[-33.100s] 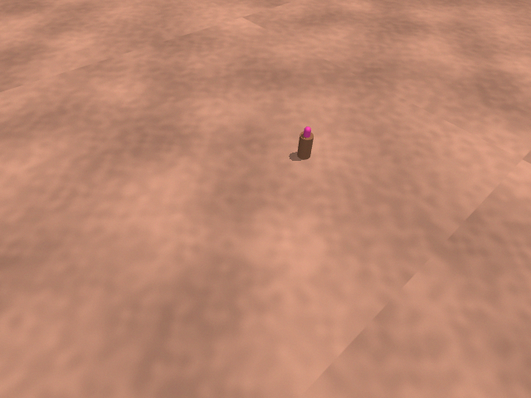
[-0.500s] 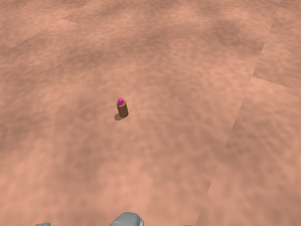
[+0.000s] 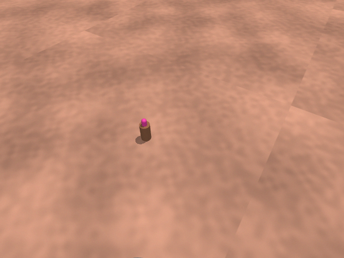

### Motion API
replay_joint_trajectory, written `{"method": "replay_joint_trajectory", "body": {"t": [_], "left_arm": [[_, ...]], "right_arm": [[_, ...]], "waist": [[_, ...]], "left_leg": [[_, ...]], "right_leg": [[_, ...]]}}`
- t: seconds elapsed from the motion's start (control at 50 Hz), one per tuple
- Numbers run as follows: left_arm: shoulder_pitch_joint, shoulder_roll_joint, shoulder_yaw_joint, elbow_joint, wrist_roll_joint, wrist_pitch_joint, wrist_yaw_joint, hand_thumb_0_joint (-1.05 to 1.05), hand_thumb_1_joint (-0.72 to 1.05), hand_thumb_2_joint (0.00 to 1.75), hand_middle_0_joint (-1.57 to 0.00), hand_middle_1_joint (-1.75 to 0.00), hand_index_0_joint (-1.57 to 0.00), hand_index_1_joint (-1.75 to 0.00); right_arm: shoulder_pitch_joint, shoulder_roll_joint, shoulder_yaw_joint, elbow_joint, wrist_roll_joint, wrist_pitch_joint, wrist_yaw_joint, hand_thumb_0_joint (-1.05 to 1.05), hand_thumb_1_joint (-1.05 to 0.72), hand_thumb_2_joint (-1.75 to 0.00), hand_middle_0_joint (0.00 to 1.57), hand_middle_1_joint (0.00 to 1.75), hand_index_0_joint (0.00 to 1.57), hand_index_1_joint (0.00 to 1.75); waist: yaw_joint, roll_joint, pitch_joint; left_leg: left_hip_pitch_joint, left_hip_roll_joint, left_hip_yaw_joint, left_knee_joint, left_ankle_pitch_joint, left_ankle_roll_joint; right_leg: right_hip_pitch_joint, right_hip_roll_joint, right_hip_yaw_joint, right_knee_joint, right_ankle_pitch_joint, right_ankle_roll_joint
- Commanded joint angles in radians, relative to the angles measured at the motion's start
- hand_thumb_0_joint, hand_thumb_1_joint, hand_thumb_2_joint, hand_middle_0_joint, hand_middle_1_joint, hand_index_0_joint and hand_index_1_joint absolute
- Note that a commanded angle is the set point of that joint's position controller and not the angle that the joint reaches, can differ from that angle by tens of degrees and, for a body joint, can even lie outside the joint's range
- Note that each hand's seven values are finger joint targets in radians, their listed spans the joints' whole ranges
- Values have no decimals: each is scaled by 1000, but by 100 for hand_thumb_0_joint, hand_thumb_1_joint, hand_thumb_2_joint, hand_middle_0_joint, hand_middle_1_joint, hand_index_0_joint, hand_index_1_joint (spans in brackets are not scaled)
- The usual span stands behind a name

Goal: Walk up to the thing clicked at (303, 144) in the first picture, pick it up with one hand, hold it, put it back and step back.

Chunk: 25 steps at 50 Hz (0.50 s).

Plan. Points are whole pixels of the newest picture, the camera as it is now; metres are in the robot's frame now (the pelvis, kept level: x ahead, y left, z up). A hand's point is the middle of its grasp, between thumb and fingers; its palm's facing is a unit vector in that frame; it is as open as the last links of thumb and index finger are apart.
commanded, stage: step back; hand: left
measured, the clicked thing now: (145, 128) +1.03 +0.25 -0.66
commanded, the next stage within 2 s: stand in 0.50 s
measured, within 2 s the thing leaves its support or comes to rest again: neither
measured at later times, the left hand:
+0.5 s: hand out of the picture +0.13 +0.28 -0.14, palm faces -0.01 -0.93 -0.35, open 7.4 cm
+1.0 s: hand out of the picture +0.12 +0.26 -0.14, palm faces -0.05 -0.94 -0.34, open 7.4 cm
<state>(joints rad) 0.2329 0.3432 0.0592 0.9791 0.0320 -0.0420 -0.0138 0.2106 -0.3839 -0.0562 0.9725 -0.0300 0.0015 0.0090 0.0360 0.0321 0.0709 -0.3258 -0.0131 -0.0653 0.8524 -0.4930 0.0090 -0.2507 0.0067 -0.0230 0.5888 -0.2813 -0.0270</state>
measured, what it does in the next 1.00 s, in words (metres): stands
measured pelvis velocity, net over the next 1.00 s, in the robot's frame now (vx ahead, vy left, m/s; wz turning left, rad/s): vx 0.03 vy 0.02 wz -0.03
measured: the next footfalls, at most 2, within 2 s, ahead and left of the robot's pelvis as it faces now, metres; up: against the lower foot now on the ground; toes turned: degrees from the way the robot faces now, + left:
none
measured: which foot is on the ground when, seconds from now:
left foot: down 0.00-1.00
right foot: down 0.00-1.00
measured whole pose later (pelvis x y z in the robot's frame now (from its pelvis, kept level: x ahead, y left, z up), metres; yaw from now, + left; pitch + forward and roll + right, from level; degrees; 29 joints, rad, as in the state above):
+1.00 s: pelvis +0.03 +0.02 +0.02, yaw -2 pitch -3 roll +0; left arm 0.09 0.35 0.00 1.15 0.00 -0.02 0.00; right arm 0.09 -0.35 -0.02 1.17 -0.01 -0.01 0.02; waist -0.01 0.00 0.05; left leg -0.12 0.02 0.03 0.31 -0.14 -0.01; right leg -0.10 -0.01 0.03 0.32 -0.17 0.01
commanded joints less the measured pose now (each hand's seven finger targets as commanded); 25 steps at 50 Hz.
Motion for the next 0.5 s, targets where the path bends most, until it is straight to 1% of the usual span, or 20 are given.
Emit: {"method": "replay_joint_trajectory", "body": {"t": [0.0,0.02,0.04,0.06,0.08,0.1,0.12,0.14,0.16,0.18,0.2,0.22,0.24,0.26,0.3,0.32,0.34,0.4,0.46,0.48], "left_arm": [[-75,298,60,-84,1,-28,19,0,90,90,-20,-30,-20,-30],[-86,292,53,-88,-2,-23,18,0,90,90,-20,-30,-20,-30],[-97,283,44,-88,-7,-16,18,0,90,90,-20,-30,-20,-30],[-106,267,33,-90,-10,-8,17,0,90,90,-20,-30,-20,-30],[-106,233,19,-91,-14,-2,19,0,90,90,-20,-30,-20,-30],[-97,191,4,-94,-24,3,18,0,90,90,-20,-30,-20,-30],[-83,190,6,-77,-39,13,19,0,90,90,-20,-30,-20,-30],[-65,228,19,-53,-31,18,23,0,90,90,-20,-30,-20,-30],[-54,221,15,-40,-25,16,21,0,90,90,-20,-30,-20,-30],[-49,204,12,-29,-26,13,20,0,90,90,-20,-30,-20,-30],[-39,210,12,-14,-28,5,22,0,90,90,-20,-30,-20,-30],[-44,227,16,-5,-27,-2,23,0,90,90,-20,-30,-20,-30],[-55,234,17,0,-28,-5,24,0,90,90,-20,-30,-20,-30],[-80,240,17,-1,-28,-4,23,0,90,90,-20,-30,-20,-30],[-100,233,12,4,-30,-4,25,0,90,90,-20,-30,-20,-30],[-106,234,10,12,-31,-3,26,0,90,90,-20,-30,-20,-30],[-112,237,7,15,-29,-2,26,0,90,90,-20,-30,-20,-30],[-132,235,8,26,-25,-2,27,0,90,90,-20,-30,-20,-30],[-150,231,6,30,-22,-1,26,0,90,90,-20,-30,-20,-30],[-160,213,-12,57,-30,0,23,0,90,90,-20,-30,-20,-30]], "right_arm": [[13,-162,-43,-46,-2,-26,-5,0,-90,-90,20,30,20,30],[18,-152,-42,-41,-1,-28,-5,0,-90,-90,20,30,20,30],[6,-141,-38,-34,0,-31,-6,0,-90,-90,20,30,20,30],[25,-146,-43,-20,-3,-31,-10,0,-90,-90,20,30,20,30],[23,-151,-45,-16,-6,-34,-16,0,-90,-90,20,30,20,30],[4,-187,-48,-19,-11,-40,-21,0,-90,-90,20,30,20,30],[-73,-239,-47,-37,-6,-42,-21,0,-90,-90,20,30,20,30],[-112,-260,-50,-41,-2,-41,-16,0,-90,-90,20,30,20,30],[-139,-242,-44,-38,-7,-42,-15,0,-90,-90,20,30,20,30],[-156,-221,-34,-35,-2,-43,-15,0,-90,-90,20,30,20,30],[-170,-209,-28,-30,1,-44,-15,0,-90,-90,20,30,20,30],[-162,-199,-24,-20,5,-45,-16,0,-90,-90,20,30,20,30],[-155,-185,-19,-11,10,-44,-17,0,-90,-90,20,30,20,30],[-144,-176,-17,-4,15,-43,-18,0,-90,-90,20,30,20,30],[-159,-179,-18,11,15,-42,-21,0,-90,-90,20,30,20,30],[-172,-173,-15,15,18,-40,-21,0,-90,-90,20,30,20,30],[-182,-171,-16,20,17,-38,-21,0,-90,-90,20,30,20,30],[-191,-165,-14,38,18,-37,-20,0,-90,-90,20,30,20,30],[-207,-161,-14,53,15,-35,-18,0,-90,-90,20,30,20,30],[-185,-157,-6,64,29,-38,-14,0,-90,-90,20,30,20,30]], "waist": [[-21,-183,-21],[-28,-193,-37],[-38,-190,-44],[-54,-163,-62],[-63,-115,-69],[-51,-10,-88],[-23,84,-74],[-12,87,-52],[-1,72,-43],[9,78,-43],[11,93,-65],[3,94,-94],[-5,79,-123],[-18,57,-126],[-18,35,-143],[-15,19,-127],[-17,-5,-125],[-23,-32,-144],[-25,-43,-131],[-45,-37,-145]], "left_leg": [[-28,47,41,-107,41,-1],[35,37,68,-181,76,-5],[97,24,90,-289,149,-5],[189,14,86,-345,233,-4],[232,37,44,-407,302,1],[231,156,-119,-464,302,31],[87,274,-272,-554,114,108],[-8,312,-280,-560,59,155],[-2,292,-243,-549,113,143],[29,253,-178,-524,208,113],[54,220,-124,-486,316,79],[70,190,-84,-447,415,53],[87,172,-57,-429,464,39],[99,155,-40,-437,456,32],[153,154,-20,-422,543,30],[144,153,-21,-424,524,29],[158,152,-14,-434,496,31],[175,149,3,-439,492,27],[187,145,13,-459,463,23],[241,145,-11,-502,470,21]], "right_leg": [[-14,-243,275,-248,11,-139],[-37,-226,244,-221,59,-128],[-62,-203,201,-179,121,-116],[-118,-184,178,-126,147,-92],[-144,-159,151,-80,165,-63],[-167,-108,126,-28,127,-24],[-109,-20,65,40,-103,6],[-5,-27,52,84,-184,8],[7,-28,56,56,-159,3],[19,-30,64,-22,-80,-1],[51,-46,79,-84,31,-2],[90,-61,101,-107,144,-2],[106,-74,118,-107,207,-7],[110,-88,127,-100,248,-8],[111,-99,127,-117,313,-5],[108,-102,135,-134,310,-2],[96,-106,144,-153,301,-7],[126,-117,151,-178,329,-5],[112,-121,153,-204,321,-3],[106,-126,142,-227,296,-2]]}}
